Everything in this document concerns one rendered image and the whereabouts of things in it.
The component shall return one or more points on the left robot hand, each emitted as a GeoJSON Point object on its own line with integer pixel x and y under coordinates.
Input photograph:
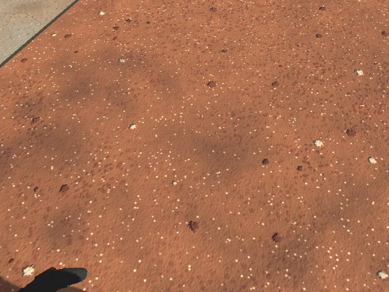
{"type": "Point", "coordinates": [54, 279]}

